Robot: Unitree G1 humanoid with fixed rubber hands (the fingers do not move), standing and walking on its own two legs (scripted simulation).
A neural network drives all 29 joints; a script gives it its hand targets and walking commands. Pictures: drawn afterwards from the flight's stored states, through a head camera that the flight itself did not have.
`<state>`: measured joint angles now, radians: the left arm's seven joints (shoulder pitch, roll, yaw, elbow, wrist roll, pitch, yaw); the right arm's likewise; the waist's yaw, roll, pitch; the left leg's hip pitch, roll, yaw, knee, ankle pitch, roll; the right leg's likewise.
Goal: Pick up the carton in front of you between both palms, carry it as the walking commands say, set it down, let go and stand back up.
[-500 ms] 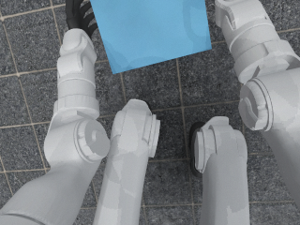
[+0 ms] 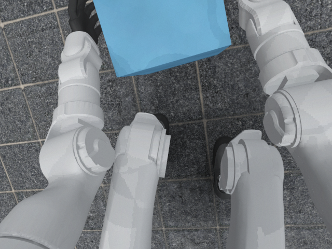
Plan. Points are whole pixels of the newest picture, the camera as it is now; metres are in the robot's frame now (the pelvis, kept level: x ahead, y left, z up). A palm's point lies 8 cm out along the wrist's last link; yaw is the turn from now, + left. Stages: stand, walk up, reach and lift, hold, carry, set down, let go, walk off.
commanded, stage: set down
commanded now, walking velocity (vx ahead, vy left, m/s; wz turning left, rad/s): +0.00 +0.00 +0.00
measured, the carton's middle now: (166, 19) +0.52 +0.10 -0.26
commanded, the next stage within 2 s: let go in 1.36 s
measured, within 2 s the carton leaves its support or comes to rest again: neither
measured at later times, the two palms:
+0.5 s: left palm (58, 40) +0.45 +0.29 -0.15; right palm out of the picture +0.57 -0.05 -0.14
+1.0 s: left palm out of the picture +0.43 +0.30 +0.02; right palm out of the picture +0.57 -0.07 +0.01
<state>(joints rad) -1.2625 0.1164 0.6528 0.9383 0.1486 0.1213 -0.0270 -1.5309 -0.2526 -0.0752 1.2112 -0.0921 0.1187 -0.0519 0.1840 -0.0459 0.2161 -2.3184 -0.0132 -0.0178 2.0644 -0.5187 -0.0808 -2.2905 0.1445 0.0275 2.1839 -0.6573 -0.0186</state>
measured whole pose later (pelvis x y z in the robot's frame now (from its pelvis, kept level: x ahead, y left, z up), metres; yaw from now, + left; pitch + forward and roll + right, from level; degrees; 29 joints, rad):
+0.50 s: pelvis -0.03 +0.02 +0.00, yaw +1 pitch +37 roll +2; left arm -1.26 0.23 0.36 0.94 -0.23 0.05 0.13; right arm -1.54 -0.44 0.13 1.04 0.12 0.17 -0.09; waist 0.20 0.02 0.34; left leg -2.28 0.00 0.03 2.06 -0.42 0.00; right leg -2.22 0.06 0.03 2.19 -0.61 0.01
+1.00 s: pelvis +0.00 +0.01 +0.12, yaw +1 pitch +47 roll +2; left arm -0.96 0.13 0.38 0.67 -0.14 0.18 0.11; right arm -1.28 -0.40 -0.02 0.95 0.01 0.24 -0.03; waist 0.21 -0.04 -0.03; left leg -2.06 -0.02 0.01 1.65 -0.42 -0.01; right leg -2.00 0.07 0.04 1.76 -0.58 0.00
